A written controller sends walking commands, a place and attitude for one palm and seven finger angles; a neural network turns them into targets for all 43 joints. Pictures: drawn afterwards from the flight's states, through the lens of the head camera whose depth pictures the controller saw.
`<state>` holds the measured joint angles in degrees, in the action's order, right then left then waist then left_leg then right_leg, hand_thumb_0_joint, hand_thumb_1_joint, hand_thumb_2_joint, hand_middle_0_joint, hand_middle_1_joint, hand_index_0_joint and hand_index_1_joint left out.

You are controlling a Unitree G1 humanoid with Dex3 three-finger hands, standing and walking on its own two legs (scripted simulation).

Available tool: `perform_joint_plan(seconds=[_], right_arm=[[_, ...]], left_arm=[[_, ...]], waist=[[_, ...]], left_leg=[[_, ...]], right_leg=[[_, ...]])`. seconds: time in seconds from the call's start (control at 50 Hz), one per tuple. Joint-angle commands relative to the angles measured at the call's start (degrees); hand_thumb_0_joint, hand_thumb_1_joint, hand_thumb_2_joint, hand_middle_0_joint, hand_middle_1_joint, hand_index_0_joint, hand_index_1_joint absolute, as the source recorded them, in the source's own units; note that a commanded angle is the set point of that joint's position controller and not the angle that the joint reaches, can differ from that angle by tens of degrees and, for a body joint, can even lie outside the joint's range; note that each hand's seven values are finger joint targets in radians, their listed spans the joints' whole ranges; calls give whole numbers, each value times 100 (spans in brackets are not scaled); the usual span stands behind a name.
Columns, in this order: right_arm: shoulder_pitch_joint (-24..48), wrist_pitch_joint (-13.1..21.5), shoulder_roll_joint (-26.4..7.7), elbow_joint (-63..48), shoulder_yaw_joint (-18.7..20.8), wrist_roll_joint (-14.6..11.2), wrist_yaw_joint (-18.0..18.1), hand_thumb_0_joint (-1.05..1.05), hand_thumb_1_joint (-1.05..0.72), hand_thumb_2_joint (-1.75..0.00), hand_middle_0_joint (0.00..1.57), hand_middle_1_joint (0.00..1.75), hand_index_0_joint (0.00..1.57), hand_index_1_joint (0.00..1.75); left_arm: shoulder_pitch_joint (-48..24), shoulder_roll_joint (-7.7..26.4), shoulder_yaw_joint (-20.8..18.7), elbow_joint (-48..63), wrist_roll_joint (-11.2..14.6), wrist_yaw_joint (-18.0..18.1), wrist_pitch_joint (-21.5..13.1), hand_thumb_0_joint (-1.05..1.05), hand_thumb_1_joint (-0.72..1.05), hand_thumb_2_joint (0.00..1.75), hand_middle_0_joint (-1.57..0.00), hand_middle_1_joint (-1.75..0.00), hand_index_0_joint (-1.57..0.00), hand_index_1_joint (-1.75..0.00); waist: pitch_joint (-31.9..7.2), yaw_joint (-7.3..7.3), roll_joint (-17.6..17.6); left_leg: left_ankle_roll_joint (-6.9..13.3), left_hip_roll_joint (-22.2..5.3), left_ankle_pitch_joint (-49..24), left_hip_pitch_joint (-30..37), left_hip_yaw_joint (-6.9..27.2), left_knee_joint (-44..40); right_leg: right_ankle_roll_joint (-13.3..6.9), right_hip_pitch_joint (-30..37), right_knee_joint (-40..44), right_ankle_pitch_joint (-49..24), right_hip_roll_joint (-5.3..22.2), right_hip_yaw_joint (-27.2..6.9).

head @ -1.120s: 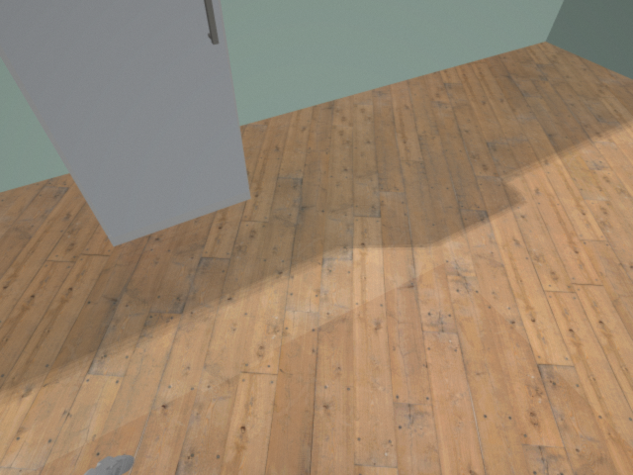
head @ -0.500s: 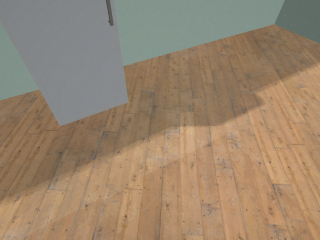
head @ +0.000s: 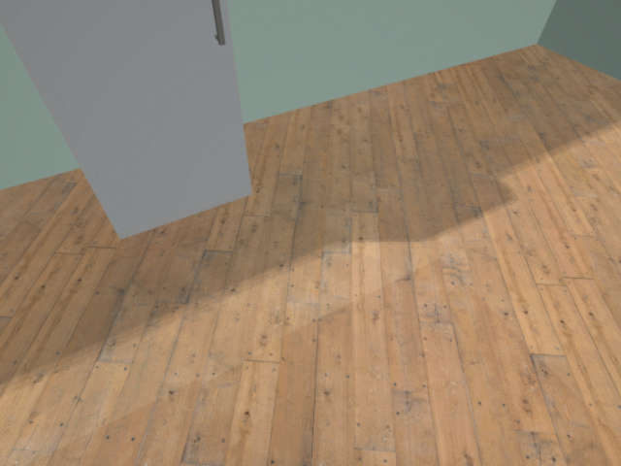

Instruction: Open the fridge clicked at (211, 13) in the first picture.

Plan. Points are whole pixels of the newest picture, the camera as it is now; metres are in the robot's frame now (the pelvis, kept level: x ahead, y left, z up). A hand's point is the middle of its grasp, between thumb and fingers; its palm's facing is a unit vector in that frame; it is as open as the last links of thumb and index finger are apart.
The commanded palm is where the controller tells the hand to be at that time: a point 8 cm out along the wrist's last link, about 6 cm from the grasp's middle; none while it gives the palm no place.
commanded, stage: look at it before walking up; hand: right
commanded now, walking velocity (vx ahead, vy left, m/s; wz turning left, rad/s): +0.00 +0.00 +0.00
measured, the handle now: out of the picture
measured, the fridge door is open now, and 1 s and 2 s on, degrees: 0 0 0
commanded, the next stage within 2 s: walk to a spot facing it in 0.52 s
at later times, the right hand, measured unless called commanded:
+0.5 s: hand out of the picture +0.09 -0.25 -0.16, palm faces -0.04 +0.94 -0.34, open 7.4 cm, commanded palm none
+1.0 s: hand out of the picture +0.04 -0.19 -0.20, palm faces +0.00 +0.99 -0.17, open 7.4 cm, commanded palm none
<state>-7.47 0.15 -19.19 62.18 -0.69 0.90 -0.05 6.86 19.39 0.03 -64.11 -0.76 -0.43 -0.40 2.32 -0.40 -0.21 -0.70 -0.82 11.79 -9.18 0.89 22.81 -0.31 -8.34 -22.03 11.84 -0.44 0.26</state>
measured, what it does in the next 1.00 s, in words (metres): shifts its weight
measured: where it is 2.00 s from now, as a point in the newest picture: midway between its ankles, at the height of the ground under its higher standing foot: (316, 393)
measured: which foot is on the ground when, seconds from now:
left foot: down 0.00-1.00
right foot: down 0.00-1.00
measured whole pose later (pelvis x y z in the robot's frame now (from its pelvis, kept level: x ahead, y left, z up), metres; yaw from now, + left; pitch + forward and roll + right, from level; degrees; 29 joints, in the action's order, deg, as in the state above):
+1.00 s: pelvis +0.08 -0.01 -0.02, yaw +2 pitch +0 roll +2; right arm -22.0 1.0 -10.2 63.5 1.1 1.6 -0.3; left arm 18.0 12.1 -0.5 -64.5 -1.1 -0.1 -0.8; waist 0.2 0.2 0.6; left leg -0.1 1.7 24.4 -9.5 2.2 33.9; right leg -0.3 -11.9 -40.8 26.9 2.9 3.9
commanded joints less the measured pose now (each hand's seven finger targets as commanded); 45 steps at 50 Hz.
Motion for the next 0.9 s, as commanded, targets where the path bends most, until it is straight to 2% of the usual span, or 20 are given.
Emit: perform_joint_plan(seconds=[0.0,0.24,0.6,0.62,0.64,0.66,0.68,0.72,0.78,0.82,0.86,0.88], right_arm=[[224,150,-1207,-379,256,-23,70,0,-90,-90,20,30,20,30],[198,148,-1206,-351,252,-24,69,0,-90,-90,20,30,20,30],[214,159,-1229,-352,266,-22,80,0,-90,-90,20,30,20,30],[21,102,-805,-253,175,-35,93,0,-90,-90,20,30,20,30],[-198,26,-493,-172,106,-23,97,0,-90,-90,20,30,20,30],[-341,-14,-477,-138,113,6,82,0,-90,-90,20,30,20,30],[-401,-45,-510,-163,134,23,45,0,-90,-90,20,30,20,30],[-502,-63,-516,-229,192,48,-20,0,-90,-90,20,30,20,30],[-808,-13,-393,-290,258,59,-63,0,-90,-90,20,30,20,30],[-1040,43,-313,-303,301,53,-64,0,-90,-90,20,30,20,30],[-1282,102,-284,-257,359,47,-39,0,-90,-90,20,30,20,30],[-1461,133,-302,-221,392,42,-19,0,-90,-90,20,30,20,30]], left_arm=[[-356,1174,-239,378,30,91,-155,0,90,90,-20,-30,-20,-30],[-411,1204,-230,378,37,102,-169,0,90,90,-20,-30,-20,-30],[-421,1207,-221,383,44,109,-171,0,90,90,-20,-30,-20,-30],[-276,793,-116,294,20,95,-122,0,90,90,-20,-30,-20,-30],[-52,461,-44,214,-7,75,-59,0,90,90,-20,-30,-20,-30],[93,448,-51,190,-23,57,-20,0,90,90,-20,-30,-20,-30],[132,480,-77,199,-42,47,-4,0,90,90,-20,-30,-20,-30],[228,532,-121,255,-62,39,4,0,90,90,-20,-30,-20,-30],[398,498,-175,338,-54,44,-54,0,90,90,-20,-30,-20,-30],[539,398,-200,396,-39,58,-121,0,90,90,-20,-30,-20,-30],[666,251,-213,416,-21,73,-183,0,90,90,-20,-30,-20,-30],[683,143,-204,453,-14,78,-224,0,90,90,-20,-30,-20,-30]], waist=[[-350,47,-71],[-436,57,38],[-516,58,-50],[-528,57,-38],[-448,59,-52],[-381,69,-42],[-90,74,-28],[373,73,-61],[544,112,-28],[539,128,-62],[464,153,-242],[409,185,-457]], left_leg=[[237,-613,-460,-25,556,-442],[219,-607,-799,100,502,-400],[214,-637,-1119,279,450,-430],[157,-614,-762,253,444,-461],[123,-550,-31,150,454,-429],[146,-495,716,26,514,-417],[188,-447,1294,-217,564,-414],[277,-339,1903,-549,663,-329],[413,-258,1903,-690,762,-64],[515,-283,1667,-647,902,78],[657,-387,1259,-370,1120,166],[755,-554,946,-105,1359,121]], right_leg=[[-139,48,378,-583,705,-589],[-146,175,396,-874,732,-586],[-131,299,435,-1177,755,-563],[-70,316,427,-834,743,-480],[-18,253,377,-207,692,-412],[-31,155,334,501,673,-399],[-60,-79,379,1185,661,-405],[-127,-480,421,2025,679,-481],[-251,-674,144,2151,760,-524],[-279,-734,-205,1827,743,-421],[-263,-949,-742,1376,672,-219],[-201,-1161,-1124,1179,545,20]])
